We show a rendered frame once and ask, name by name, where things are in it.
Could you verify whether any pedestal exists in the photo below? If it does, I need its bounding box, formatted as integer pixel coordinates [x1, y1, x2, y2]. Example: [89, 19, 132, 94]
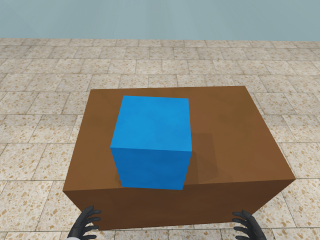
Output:
[62, 85, 296, 231]

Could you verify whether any carton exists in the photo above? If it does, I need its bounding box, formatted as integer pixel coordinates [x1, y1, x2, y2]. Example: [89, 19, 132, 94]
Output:
[110, 95, 192, 190]

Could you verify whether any robot right hand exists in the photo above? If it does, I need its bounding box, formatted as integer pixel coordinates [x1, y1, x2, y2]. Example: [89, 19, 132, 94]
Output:
[232, 210, 267, 240]

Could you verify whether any robot left hand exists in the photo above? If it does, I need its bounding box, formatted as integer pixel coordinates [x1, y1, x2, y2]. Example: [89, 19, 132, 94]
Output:
[67, 205, 102, 240]

